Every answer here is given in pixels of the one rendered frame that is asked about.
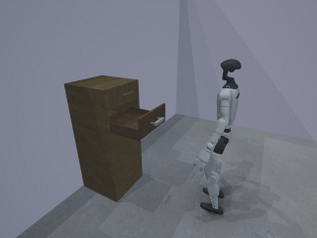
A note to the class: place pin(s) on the robot left thigh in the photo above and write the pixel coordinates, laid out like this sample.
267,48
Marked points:
218,149

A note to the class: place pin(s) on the cabinet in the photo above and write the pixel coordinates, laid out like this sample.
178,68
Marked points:
110,164

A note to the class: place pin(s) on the handle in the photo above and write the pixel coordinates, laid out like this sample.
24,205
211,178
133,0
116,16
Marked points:
158,121
128,94

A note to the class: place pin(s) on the right robot foot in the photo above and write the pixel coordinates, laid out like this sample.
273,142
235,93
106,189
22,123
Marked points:
221,193

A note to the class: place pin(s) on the robot left upper arm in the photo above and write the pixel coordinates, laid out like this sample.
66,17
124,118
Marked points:
225,97

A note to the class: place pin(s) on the drawer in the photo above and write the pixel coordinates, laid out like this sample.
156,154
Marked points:
135,123

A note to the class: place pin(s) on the robot left forearm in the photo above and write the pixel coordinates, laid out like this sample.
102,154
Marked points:
218,132

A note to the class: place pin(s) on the robot left hand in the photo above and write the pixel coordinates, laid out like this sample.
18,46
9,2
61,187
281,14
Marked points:
204,156

